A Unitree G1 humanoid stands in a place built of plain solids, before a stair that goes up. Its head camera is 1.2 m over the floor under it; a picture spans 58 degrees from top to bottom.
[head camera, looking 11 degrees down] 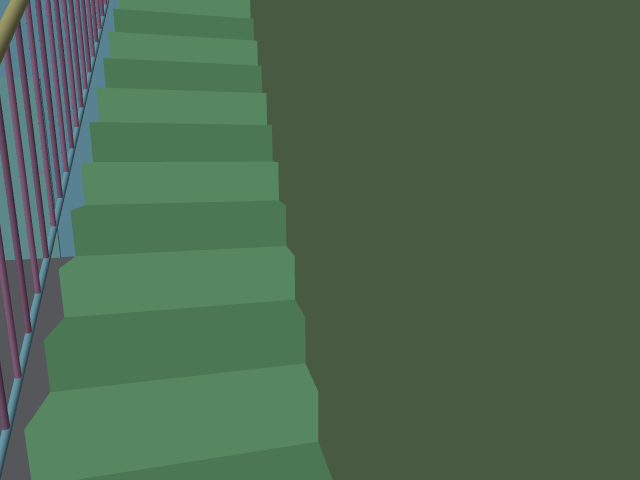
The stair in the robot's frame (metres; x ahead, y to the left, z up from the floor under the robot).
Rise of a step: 0.19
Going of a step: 0.22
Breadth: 0.91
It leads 14 degrees to the left of straight ahead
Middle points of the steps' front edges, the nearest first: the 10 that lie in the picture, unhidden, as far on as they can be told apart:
1.28 0.45 0.39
1.49 0.50 0.59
1.70 0.55 0.78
1.91 0.60 0.98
2.12 0.66 1.17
2.33 0.71 1.37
2.54 0.76 1.56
2.75 0.81 1.76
2.96 0.86 1.95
3.17 0.91 2.15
